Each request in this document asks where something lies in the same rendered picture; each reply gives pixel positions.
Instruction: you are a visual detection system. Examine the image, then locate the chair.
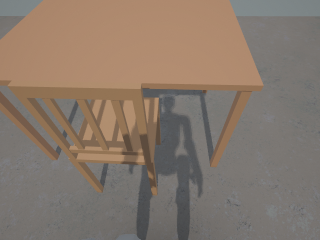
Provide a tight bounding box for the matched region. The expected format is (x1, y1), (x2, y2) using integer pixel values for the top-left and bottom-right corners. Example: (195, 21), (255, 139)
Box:
(7, 80), (161, 196)

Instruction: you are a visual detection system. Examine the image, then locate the table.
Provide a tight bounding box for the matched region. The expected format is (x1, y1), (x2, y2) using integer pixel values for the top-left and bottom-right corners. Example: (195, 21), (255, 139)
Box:
(0, 0), (264, 167)

